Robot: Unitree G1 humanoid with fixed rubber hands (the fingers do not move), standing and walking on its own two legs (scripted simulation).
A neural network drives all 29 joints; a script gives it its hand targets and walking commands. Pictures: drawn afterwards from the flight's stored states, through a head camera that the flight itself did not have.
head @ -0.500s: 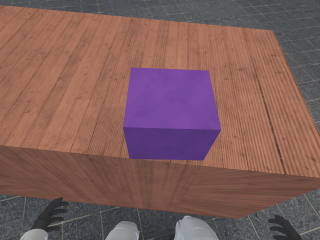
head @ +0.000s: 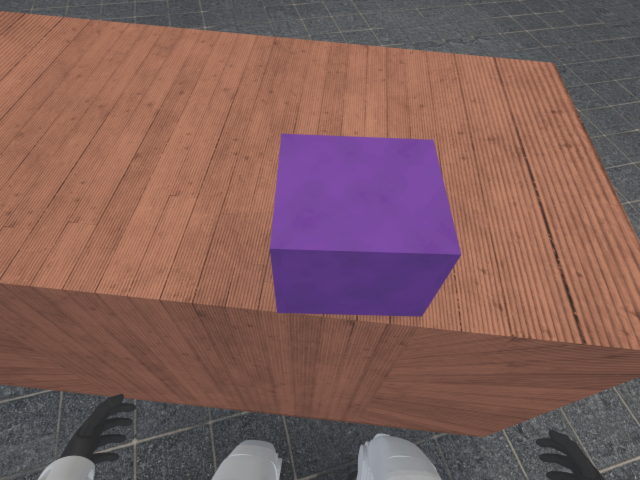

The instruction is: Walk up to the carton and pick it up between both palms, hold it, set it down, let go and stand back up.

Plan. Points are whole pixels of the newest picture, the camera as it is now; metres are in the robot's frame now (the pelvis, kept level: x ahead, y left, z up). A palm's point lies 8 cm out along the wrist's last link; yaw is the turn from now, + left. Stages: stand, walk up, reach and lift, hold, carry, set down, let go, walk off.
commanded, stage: walk up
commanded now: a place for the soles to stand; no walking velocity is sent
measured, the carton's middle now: (353, 227) +0.39 -0.02 +0.06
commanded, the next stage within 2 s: none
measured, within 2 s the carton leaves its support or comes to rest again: neither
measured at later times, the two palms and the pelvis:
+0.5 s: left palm out of the picture +0.09 +0.32 -0.08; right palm out of the picture +0.08 -0.30 -0.06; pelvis -0.04 +0.01 +0.00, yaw +1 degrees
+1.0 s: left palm out of the picture +0.09 +0.32 -0.08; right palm out of the picture +0.08 -0.30 -0.06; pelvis -0.03 +0.01 +0.00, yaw +1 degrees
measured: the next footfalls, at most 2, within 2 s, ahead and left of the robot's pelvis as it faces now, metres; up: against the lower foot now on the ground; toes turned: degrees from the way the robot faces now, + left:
none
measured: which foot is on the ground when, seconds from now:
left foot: down 0.00-1.00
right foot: down 0.00-1.00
